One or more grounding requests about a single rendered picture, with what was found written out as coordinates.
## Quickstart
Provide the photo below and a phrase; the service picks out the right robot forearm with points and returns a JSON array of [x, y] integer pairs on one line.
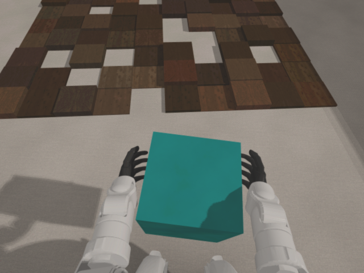
[[276, 252]]

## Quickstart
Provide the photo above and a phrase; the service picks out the left robot shin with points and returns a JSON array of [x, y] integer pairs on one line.
[[156, 253]]

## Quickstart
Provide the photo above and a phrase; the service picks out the right robot shin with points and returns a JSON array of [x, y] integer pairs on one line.
[[217, 257]]

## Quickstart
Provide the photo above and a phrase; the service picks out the left robot hand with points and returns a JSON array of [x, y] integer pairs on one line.
[[129, 163]]

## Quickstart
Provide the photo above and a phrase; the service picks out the robot shin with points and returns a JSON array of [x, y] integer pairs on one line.
[[217, 257], [156, 253]]

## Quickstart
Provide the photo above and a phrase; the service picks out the carton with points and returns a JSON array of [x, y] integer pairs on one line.
[[192, 188]]

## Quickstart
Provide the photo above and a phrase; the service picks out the left robot forearm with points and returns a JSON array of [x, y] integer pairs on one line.
[[110, 242]]

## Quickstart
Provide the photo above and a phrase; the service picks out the right robot hand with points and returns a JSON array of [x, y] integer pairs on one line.
[[256, 169]]

